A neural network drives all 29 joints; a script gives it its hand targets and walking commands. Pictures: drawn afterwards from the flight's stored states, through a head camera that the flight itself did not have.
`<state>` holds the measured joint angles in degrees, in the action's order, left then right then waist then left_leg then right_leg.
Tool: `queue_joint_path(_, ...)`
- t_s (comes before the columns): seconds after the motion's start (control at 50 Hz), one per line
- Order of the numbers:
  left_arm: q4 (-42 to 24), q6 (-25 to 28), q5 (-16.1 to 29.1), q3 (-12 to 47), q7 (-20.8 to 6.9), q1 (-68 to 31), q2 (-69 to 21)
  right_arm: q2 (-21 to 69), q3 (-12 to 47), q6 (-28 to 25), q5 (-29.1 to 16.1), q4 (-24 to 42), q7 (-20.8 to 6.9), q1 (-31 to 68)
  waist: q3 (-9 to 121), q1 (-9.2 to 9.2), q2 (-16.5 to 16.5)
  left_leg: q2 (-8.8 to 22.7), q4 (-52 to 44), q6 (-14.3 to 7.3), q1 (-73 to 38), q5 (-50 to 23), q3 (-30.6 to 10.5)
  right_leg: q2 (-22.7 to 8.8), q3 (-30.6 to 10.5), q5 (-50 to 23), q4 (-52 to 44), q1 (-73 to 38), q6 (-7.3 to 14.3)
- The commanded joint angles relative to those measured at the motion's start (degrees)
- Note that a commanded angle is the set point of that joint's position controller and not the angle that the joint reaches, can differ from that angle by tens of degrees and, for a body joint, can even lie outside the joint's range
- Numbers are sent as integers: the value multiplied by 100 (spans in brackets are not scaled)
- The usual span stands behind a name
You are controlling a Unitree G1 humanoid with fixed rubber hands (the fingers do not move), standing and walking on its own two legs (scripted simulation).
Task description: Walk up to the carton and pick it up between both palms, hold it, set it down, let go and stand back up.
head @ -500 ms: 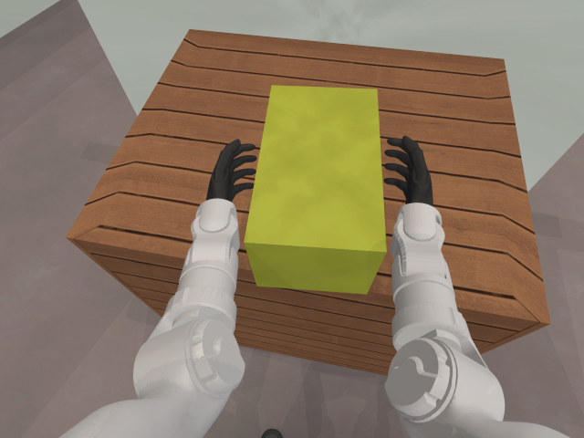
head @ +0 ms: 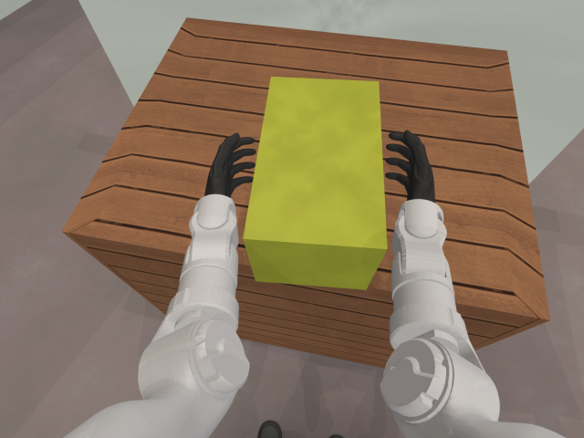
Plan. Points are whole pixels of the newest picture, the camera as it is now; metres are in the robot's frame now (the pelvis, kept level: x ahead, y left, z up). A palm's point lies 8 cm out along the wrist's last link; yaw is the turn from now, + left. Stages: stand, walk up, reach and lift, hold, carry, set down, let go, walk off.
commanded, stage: set down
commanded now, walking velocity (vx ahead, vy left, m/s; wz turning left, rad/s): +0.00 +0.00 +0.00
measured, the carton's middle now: (317, 180) +0.48 -0.02 -0.01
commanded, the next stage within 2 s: none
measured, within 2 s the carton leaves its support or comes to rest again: neither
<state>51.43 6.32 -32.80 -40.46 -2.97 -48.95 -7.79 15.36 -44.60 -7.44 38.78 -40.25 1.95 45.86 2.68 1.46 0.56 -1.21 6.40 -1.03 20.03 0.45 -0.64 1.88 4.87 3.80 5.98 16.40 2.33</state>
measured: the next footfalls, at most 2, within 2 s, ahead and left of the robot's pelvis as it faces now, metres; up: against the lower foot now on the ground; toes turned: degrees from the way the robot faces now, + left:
none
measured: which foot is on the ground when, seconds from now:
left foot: down 0.00-1.00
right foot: down 0.00-1.00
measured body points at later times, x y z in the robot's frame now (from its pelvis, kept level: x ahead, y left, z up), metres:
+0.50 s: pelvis +0.00 +0.00 +0.00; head +0.11 +0.01 +0.44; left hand +0.45 +0.12 +0.03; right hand +0.43 -0.15 +0.05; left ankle +0.01 +0.11 -0.75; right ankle -0.03 -0.09 -0.75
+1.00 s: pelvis +0.00 +0.00 -0.01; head +0.12 +0.01 +0.43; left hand +0.46 +0.12 +0.01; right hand +0.44 -0.15 +0.03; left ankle +0.01 +0.11 -0.75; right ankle -0.03 -0.09 -0.75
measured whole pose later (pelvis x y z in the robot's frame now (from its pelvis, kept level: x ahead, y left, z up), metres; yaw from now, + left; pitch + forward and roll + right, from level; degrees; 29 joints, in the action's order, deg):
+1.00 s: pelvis +0.00 +0.00 -0.01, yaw -3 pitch +21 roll +0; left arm 59.7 11.8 -27.4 -36.2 0.2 -49.8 -2.7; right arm 9.8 -37.7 -10.1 29.8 -50.2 3.6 47.5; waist 8.2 0.4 1.7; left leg -0.6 8.7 -1.3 28.9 1.3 2.0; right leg 2.3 2.2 3.8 8.8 26.5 2.2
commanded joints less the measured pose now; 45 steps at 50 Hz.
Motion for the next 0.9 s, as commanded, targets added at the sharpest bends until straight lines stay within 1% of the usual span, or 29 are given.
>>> queue_joint_path(0.0,38,115,-153,875,-333,-2216,-1486,1643,1225,-139,169,-232,-447,1931,2564,-38,-115,139,241,54,-1150,-698,-79,-121,34,-2358,512,-1371,-502)
queue_joint_path(0.32,-63,88,-234,788,-359,-1886,-1447,1553,1204,-87,142,-180,-466,1615,2361,-51,-135,119,273,80,-1122,-702,-76,-102,21,-2207,485,-1160,-504)
queue_joint_path(0.66,8,189,-237,761,-305,-1740,-1387,1441,1209,-143,74,-292,-453,1495,2487,-60,-130,107,349,80,-988,-908,-88,-95,-62,-2386,551,-1025,-479)
queue_joint_path(0.8,109,315,-146,748,-211,-1810,-1110,1180,1210,-212,-50,-401,-389,1580,2767,-97,-118,100,403,59,-856,-1060,-62,-89,-139,-2598,646,-1006,-465)
queue_joint_path(0.84,151,375,-72,726,-144,-1842,-841,920,1191,-244,-139,-446,-336,1611,2931,-122,-107,97,430,48,-797,-1122,-36,-86,-179,-2700,700,-1006,-459)
queue_joint_path(0.88,209,466,63,689,-25,-1895,-383,480,1166,-291,-314,-503,-233,1679,3184,-168,-93,94,476,29,-711,-1221,6,-78,-241,-2845,783,-989,-449)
